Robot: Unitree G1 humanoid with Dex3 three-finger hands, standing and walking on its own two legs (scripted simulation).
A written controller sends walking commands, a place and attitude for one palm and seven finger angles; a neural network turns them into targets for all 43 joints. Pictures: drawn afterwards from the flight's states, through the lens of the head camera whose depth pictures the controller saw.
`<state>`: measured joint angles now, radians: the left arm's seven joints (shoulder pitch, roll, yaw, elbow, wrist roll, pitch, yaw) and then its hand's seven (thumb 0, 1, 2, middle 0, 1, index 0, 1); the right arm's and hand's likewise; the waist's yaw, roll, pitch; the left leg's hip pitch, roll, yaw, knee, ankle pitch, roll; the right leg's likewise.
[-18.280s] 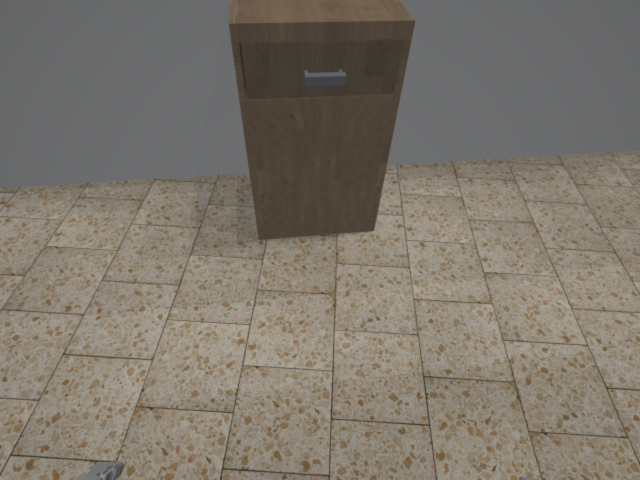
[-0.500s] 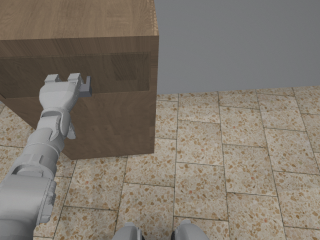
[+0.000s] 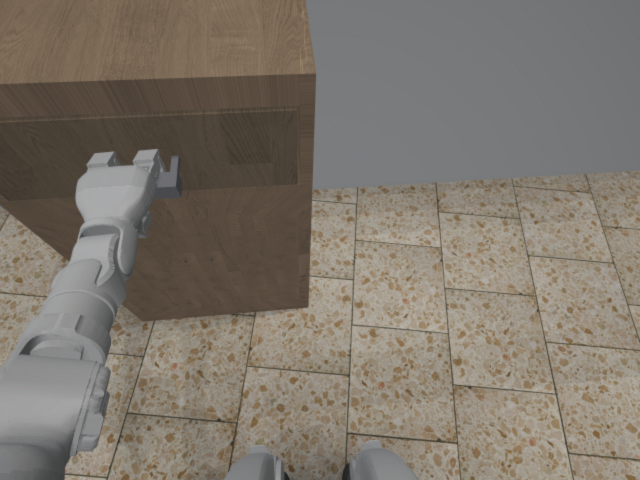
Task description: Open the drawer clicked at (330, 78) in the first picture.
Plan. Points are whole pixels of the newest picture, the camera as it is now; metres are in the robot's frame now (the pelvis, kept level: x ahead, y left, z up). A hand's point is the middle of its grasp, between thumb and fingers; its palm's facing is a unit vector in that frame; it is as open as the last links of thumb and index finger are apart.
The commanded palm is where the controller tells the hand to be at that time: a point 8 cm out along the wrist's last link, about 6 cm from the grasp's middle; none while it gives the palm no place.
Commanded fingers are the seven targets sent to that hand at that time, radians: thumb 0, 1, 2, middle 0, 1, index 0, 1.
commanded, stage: close the thumb around the handle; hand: left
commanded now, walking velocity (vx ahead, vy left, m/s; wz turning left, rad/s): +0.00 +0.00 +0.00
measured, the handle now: (137, 175) +0.52 +0.25 +0.01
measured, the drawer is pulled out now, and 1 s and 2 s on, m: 0.00 0.07 0.21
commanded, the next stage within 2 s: pull the drawer open in 0.20 s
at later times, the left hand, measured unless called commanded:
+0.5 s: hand (135, 222) +0.45 +0.24 -0.01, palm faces -0.06 -0.04 -1.00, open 6.3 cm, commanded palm +0.42 +0.24 +0.04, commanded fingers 0.00 0.90 0.90 -0.40 -1.35 -0.40 -1.35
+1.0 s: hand (129, 264) +0.39 +0.24 -0.01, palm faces -0.03 -0.05 -1.00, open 6.3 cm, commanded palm +0.35 +0.24 +0.04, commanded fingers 0.00 0.90 0.90 -0.40 -1.35 -0.40 -1.35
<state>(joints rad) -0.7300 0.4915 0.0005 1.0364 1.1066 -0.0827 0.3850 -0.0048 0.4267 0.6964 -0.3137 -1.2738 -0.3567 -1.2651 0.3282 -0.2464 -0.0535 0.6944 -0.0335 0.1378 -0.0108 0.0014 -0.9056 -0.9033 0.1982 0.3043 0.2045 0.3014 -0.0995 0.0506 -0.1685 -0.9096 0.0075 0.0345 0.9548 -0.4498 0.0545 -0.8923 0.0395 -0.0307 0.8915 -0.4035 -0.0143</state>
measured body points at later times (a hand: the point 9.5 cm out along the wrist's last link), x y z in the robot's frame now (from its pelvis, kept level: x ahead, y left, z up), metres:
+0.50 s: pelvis +0.00 +0.00 +0.00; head +0.11 +0.01 +0.44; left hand +0.45 +0.24 +0.04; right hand +0.03 -0.27 -0.13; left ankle -0.01 +0.08 -0.68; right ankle +0.00 -0.12 -0.68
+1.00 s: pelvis +0.01 +0.00 +0.01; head +0.09 +0.00 +0.46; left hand +0.39 +0.24 +0.04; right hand +0.11 -0.26 -0.12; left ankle -0.01 +0.08 -0.68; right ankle +0.00 -0.12 -0.68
